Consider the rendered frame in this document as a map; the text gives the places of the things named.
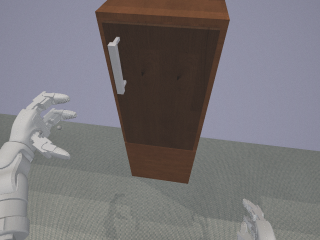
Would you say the cupboard door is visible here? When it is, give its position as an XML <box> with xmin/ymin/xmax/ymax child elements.
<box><xmin>102</xmin><ymin>20</ymin><xmax>220</xmax><ymax>151</ymax></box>

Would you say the handle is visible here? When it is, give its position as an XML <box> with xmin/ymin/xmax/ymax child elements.
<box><xmin>107</xmin><ymin>37</ymin><xmax>127</xmax><ymax>95</ymax></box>

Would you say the robot left hand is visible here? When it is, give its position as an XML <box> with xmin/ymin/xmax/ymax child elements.
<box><xmin>9</xmin><ymin>91</ymin><xmax>77</xmax><ymax>160</ymax></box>

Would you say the robot left forearm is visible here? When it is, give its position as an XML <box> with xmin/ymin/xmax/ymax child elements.
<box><xmin>0</xmin><ymin>141</ymin><xmax>35</xmax><ymax>240</ymax></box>

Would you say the robot right hand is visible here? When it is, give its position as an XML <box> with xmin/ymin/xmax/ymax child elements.
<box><xmin>237</xmin><ymin>198</ymin><xmax>276</xmax><ymax>240</ymax></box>

